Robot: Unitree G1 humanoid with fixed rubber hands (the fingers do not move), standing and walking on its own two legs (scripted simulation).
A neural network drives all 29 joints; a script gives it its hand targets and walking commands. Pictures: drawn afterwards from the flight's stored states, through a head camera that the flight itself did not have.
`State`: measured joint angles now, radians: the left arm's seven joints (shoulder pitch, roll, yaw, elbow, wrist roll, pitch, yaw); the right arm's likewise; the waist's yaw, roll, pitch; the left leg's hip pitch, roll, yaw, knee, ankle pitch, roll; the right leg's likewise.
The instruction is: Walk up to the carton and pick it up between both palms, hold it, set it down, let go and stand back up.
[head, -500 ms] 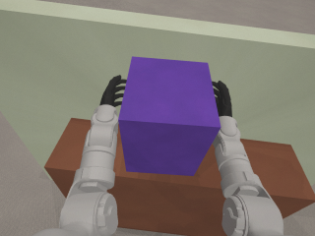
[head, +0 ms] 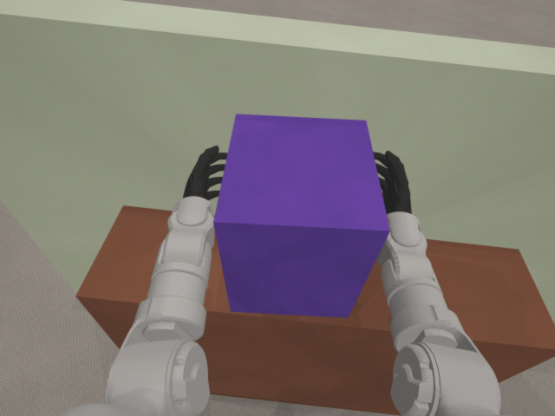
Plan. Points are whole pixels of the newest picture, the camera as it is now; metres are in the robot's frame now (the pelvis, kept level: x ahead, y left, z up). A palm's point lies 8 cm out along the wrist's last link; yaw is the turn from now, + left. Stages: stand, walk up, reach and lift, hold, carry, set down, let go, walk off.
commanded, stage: set down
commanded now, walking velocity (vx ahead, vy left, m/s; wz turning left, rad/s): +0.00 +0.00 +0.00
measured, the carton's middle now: (294, 221) +0.39 -0.04 +0.05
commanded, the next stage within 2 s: none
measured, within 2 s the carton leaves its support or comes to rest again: rests again in 1.02 s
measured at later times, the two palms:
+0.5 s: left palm (204, 207) +0.39 +0.10 +0.08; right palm (394, 216) +0.37 -0.19 +0.09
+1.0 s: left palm (204, 219) +0.39 +0.11 +0.05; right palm (389, 225) +0.37 -0.19 +0.07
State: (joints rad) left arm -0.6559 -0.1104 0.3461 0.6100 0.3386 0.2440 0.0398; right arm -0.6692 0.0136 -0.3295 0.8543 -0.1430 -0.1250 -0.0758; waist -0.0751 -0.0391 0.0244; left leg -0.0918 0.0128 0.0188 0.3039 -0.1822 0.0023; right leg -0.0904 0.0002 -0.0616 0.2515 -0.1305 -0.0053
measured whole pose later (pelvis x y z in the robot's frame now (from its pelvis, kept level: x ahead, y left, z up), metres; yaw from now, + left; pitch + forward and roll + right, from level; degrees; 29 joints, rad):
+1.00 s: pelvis +0.00 +0.00 +0.00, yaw -1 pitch +4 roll -1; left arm -0.63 -0.12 0.39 0.79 0.35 0.02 0.07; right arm -0.64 0.04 -0.46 0.91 -0.29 -0.26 -0.04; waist -0.06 -0.01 -0.01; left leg -0.20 0.02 0.04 0.31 -0.18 0.00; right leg -0.20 0.00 -0.06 0.26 -0.12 -0.01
